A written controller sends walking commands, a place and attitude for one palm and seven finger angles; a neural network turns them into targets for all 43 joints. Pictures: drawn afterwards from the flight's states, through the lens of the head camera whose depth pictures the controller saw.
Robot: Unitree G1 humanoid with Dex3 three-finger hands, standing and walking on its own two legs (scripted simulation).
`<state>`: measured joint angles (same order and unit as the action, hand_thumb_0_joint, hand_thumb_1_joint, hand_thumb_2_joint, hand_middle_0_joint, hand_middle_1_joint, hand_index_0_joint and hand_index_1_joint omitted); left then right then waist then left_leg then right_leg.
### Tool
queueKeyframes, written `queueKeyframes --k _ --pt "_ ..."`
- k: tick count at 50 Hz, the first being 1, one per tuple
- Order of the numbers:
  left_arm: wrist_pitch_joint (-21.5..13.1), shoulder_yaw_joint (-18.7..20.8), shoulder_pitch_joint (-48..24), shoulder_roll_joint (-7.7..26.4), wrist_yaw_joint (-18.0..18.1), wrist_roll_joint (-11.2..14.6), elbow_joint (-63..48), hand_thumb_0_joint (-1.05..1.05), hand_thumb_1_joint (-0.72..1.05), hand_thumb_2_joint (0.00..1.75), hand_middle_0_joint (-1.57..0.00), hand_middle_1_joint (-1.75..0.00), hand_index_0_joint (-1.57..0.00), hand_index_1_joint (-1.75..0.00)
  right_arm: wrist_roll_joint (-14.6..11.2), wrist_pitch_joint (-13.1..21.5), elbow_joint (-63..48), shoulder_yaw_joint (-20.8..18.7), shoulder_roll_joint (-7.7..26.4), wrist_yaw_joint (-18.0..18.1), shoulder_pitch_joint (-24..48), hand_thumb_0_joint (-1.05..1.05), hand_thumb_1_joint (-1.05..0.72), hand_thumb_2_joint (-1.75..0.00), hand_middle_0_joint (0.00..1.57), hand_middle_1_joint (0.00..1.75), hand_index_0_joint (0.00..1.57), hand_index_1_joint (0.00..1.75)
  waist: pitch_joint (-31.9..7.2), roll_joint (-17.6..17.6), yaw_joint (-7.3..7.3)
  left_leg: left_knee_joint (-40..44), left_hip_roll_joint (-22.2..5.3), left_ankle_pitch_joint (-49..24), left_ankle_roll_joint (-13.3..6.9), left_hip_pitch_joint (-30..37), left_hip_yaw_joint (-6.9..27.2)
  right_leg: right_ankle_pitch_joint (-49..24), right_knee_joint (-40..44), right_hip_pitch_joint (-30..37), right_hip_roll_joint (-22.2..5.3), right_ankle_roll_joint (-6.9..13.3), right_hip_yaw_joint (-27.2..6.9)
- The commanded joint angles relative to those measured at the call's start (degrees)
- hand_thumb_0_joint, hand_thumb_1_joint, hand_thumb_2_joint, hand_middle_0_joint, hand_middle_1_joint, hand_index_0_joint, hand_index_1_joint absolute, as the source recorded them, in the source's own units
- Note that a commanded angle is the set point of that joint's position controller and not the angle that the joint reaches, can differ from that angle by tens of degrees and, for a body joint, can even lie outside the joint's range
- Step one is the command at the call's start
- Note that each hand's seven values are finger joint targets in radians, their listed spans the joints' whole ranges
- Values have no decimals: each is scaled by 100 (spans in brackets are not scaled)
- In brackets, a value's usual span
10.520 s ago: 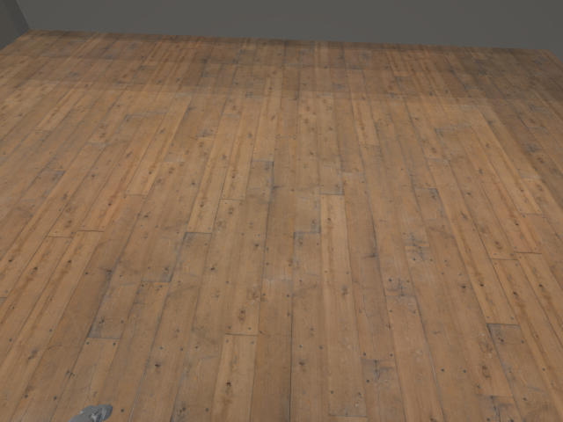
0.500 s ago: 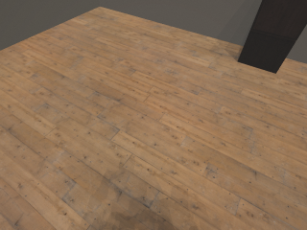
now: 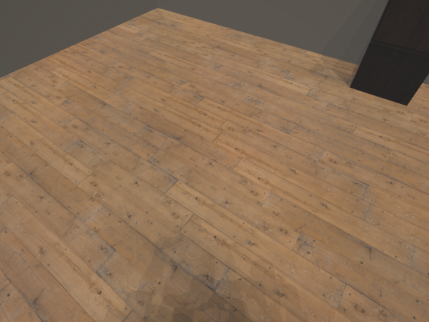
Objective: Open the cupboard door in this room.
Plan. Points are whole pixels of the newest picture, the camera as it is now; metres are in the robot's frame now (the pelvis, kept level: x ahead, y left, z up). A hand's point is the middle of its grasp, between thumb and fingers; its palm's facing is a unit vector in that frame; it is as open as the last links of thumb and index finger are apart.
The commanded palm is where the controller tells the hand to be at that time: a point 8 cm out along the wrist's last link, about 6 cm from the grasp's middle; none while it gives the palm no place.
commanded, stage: stand and wait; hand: left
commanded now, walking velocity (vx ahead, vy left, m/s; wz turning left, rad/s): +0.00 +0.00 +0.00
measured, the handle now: out of the picture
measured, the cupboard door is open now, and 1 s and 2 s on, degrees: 0 0 0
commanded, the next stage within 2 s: turn or walk to find it in 0.10 s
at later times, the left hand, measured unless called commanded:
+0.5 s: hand out of the picture +0.06 +0.22 -0.18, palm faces +0.10 -0.96 -0.25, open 7.3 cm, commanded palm none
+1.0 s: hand out of the picture -0.05 +0.16 -0.17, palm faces +0.27 -0.94 -0.23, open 7.3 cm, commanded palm none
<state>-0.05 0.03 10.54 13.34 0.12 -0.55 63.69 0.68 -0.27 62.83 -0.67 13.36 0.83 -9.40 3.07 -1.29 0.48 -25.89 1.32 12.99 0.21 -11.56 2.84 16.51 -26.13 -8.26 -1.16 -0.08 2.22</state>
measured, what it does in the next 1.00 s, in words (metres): steps on the spot: right foot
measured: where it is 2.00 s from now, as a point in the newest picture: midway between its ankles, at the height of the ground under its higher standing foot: outside the picture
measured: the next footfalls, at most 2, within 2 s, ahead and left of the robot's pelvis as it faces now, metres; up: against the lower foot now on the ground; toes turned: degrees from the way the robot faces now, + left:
right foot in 0.88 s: +0.04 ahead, -0.14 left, +0.00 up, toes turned +10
left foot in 1.20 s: -0.04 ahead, +0.11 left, +0.00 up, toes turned +25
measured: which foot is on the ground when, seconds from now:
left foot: down 0.00-0.90, up 0.92-1.00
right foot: down 0.00-0.50, up 0.52-0.86, down 0.88-1.00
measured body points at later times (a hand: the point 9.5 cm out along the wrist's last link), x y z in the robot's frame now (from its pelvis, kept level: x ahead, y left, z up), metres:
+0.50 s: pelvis -0.01 +0.01 -0.01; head +0.01 +0.02 +0.44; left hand +0.05 +0.27 -0.16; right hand +0.06 -0.27 -0.15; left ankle +0.01 +0.11 -0.74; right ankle -0.03 -0.12 -0.74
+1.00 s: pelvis -0.01 -0.02 +0.00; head +0.00 -0.03 +0.45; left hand -0.06 +0.21 -0.15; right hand +0.07 -0.26 -0.16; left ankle -0.03 +0.10 -0.70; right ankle +0.00 -0.14 -0.74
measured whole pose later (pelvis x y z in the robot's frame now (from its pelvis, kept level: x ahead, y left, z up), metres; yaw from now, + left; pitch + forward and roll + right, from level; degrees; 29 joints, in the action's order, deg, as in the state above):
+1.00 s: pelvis -0.01 -0.02 +0.00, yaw +15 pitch -1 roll +1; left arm 0.8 1.0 15.3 9.7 1.2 -1.3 61.5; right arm 0.9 -3.0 61.4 -3.4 12.0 0.2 -13.0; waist 2.0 -0.6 0.1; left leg -46.3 1.5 22.8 0.3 -22.0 0.8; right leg 16.7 -28.3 -10.8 -3.6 -0.4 4.1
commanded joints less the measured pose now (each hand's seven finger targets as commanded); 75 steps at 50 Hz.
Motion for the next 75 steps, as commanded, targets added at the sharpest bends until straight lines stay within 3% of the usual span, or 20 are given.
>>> queueKeyframes --k 1,8,13,20,23,24,25,26,30,41,44,46,49,56,58,59,60,61,67,75 --pt "-159 260 -197 1285 80 2 -309 0 90 90 -20 -30 -20 -30 -25 187 -182 -206 1214 79 23 0 -90 -90 20 30 20 30 -207 436 -62 489 -679 -1016 -95 286 362 -1087 818 -49 -676 181 -716" --pt "-185 308 -348 1603 61 8 -326 0 90 90 -20 -30 -20 -30 -5 195 -228 -170 1554 24 351 0 -90 -90 20 30 20 30 -214 228 -18 639 -705 -1050 -95 292 423 -819 1007 135 -693 163 -664" --pt "11 224 -172 1201 125 28 -379 0 90 90 -20 -30 -20 -30 28 3 -293 -31 1011 -16 99 0 -90 -90 20 30 20 30 -258 256 6 182 -630 -1245 55 -211 316 -1066 742 313 -927 99 -536" --pt "85 307 -220 1322 165 -40 -739 0 90 90 -20 -30 -20 -30 35 -134 -578 -151 952 -33 -125 0 -90 -90 20 30 20 30 -84 902 5 -1382 -499 592 150 -774 -229 -1957 531 7 -1850 792 -508" --pt "104 328 -284 1262 142 -57 -893 0 90 90 -20 -30 -20 -30 28 -134 -654 -193 856 -78 -332 0 -90 -90 20 30 20 30 -13 593 -130 -790 -626 84 114 -343 -316 -2087 -151 -419 -1707 594 12" --pt "140 328 -241 1125 125 -29 -944 0 90 90 -20 -30 -20 -30 49 -93 -681 -239 1017 -96 -524 0 -90 -90 20 30 20 30 -157 -190 -196 -124 -1018 -1178 -123 -31 433 -1317 -862 -785 -1224 197 397" --pt "174 274 -174 809 127 22 -1062 0 90 90 -20 -30 -20 -30 95 -42 -712 -291 1376 -80 -721 0 -90 -90 20 30 20 30 -208 -1380 -246 636 -1851 -2395 -665 32 2003 396 -1971 -1202 -399 -251 716" --pt "202 235 -409 757 185 -11 -1113 0 90 90 -20 -30 -20 -30 78 -10 -592 -339 1380 6 -947 0 -90 -90 20 30 20 30 -281 -1491 -372 1103 -2083 -2547 -971 130 2624 1943 -2943 -1450 -108 -249 140" --pt "150 240 -206 563 122 -43 -933 0 90 90 -20 -30 -20 -30 51 65 -640 -306 1014 98 -596 0 -90 -90 20 30 20 30 -593 -355 -116 943 -1646 -1415 -1061 462 1664 1148 -3472 -1832 -272 -236 -350" --pt "46 142 686 218 164 -34 -292 0 90 90 -20 -30 -20 -30 -24 76 -288 -363 705 77 -445 0 -90 -90 20 30 20 30 -332 -495 47 860 -1081 -198 -657 -401 1092 -144 8 11 -157 -249 55" --pt "-15 237 629 808 215 -71 -359 0 90 90 -20 -30 -20 -30 -70 -17 -457 -257 154 -13 -395 0 -90 -90 20 30 20 30 118 793 -47 -250 -151 698 1 -1209 151 389 1165 -199 -1564 271 -1339" --pt "-13 361 506 942 202 -80 -552 0 90 90 -20 -30 -20 -30 25 -150 -583 -351 366 -8 -133 0 -90 -90 20 30 20 30 405 1903 142 -1855 -129 1349 39 -1271 -43 563 1626 -955 -2091 804 -1836" --pt "-29 340 238 692 204 -107 -662 0 90 90 -20 -30 -20 -30 -7 -161 -476 -399 280 -58 -353 0 -90 -90 20 30 20 30 297 891 -134 -3147 -219 1273 77 -1385 -233 -1465 983 -770 -1806 810 -839" --pt "-19 506 740 1000 214 -162 -650 0 90 90 -20 -30 -20 -30 -46 -88 -761 -310 186 -61 -33 0 -90 -90 20 30 20 30 -351 1290 130 -1337 -224 1177 212 -1037 -648 -3371 3 366 -1795 725 -252" --pt "27 525 589 1018 198 -86 -708 0 90 90 -20 -30 -20 -30 -23 -34 -698 -317 321 -66 -332 0 -90 -90 20 30 20 30 -546 1042 -65 -39 -246 36 172 -98 -725 -2789 -509 -42 -1627 343 76" --pt "65 491 620 842 171 -42 -765 0 90 90 -20 -30 -20 -30 -5 19 -713 -376 627 -78 -438 0 -90 -90 20 30 20 30 -761 217 -112 436 -688 -990 23 710 -176 -1900 -1184 -679 -1314 14 392" --pt "101 436 678 495 148 -17 -976 0 90 90 -20 -30 -20 -30 49 45 -761 -501 1162 -64 -616 0 -90 -90 20 30 20 30 -848 -1318 -173 494 -2029 -2839 -609 1285 1495 708 -2147 -1895 -643 -381 687" --pt "131 368 349 416 167 -61 -1101 0 90 90 -20 -30 -20 -30 34 1 -698 -552 1334 -23 -804 0 -90 -90 20 30 20 30 -741 -1308 -335 606 -2493 -3399 -1130 978 1727 2034 -3042 -2051 -475 -395 347" --pt "179 398 22 411 91 -46 -999 0 90 90 -20 -30 -20 -30 64 36 -838 -433 922 77 -239 0 -90 -90 20 30 20 30 -303 -598 -125 616 -1543 -2500 -967 318 941 917 -3453 -2062 -420 -426 -93" --pt "137 364 64 372 107 -1 -1249 0 90 90 -20 -30 -20 -30 93 -56 -1050 -538 1045 11 -148 0 -90 -90 20 30 20 30 -505 -789 -136 424 -1455 -2273 -1017 115 1413 866 -1637 -1177 -127 -381 -2"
